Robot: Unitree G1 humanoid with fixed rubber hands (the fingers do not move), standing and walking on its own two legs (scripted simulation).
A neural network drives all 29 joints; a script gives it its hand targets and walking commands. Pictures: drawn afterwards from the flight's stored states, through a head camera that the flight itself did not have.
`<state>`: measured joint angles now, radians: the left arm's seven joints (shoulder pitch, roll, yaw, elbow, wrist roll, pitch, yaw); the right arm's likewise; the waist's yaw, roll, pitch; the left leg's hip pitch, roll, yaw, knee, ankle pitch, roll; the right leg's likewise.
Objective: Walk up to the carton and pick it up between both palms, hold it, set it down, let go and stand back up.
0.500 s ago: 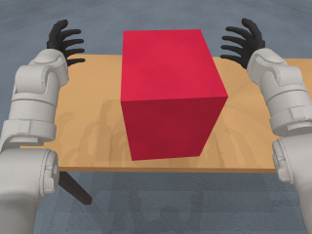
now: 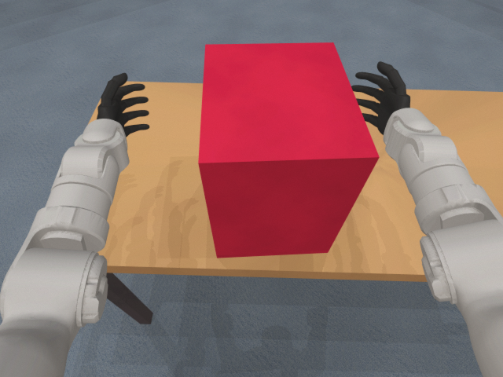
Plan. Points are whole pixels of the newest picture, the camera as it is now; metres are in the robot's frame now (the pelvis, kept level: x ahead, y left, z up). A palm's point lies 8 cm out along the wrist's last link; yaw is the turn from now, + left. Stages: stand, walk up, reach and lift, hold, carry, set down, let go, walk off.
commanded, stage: reach and lift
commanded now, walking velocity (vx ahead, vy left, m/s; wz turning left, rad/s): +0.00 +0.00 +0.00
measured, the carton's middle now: (271, 157) +0.49 +0.02 +0.05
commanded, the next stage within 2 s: none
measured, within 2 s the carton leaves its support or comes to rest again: neither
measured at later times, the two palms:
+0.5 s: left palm (148, 157) +0.44 +0.22 +0.08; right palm (372, 146) +0.49 -0.15 +0.09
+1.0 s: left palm (168, 155) +0.44 +0.19 +0.08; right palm (367, 144) +0.49 -0.14 +0.10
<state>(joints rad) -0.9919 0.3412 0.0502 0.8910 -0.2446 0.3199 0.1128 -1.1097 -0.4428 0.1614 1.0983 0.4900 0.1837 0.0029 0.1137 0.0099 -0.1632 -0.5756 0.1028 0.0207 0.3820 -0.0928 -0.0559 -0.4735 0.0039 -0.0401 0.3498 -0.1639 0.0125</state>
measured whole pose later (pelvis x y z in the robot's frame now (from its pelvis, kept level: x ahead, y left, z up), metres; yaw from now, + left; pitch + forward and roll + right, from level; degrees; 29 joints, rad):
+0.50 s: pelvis +0.00 +0.00 -0.01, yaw -1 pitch +22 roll -2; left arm -0.98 0.20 0.10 1.17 -0.17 -0.06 0.13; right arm -1.07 -0.34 0.13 1.27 0.39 -0.07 0.00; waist 0.12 0.00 -0.24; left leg -0.74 0.11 0.03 0.47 -0.12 -0.05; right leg -0.64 0.01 -0.03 0.43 -0.18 0.02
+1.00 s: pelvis -0.01 +0.00 -0.01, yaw -2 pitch +23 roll -2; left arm -1.02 0.12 0.17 1.20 -0.11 -0.09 0.15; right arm -1.10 -0.30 0.04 1.26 0.28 -0.04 -0.02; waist 0.12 0.00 -0.24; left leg -0.75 0.11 0.05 0.46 -0.11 -0.05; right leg -0.67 0.01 -0.01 0.45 -0.18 0.02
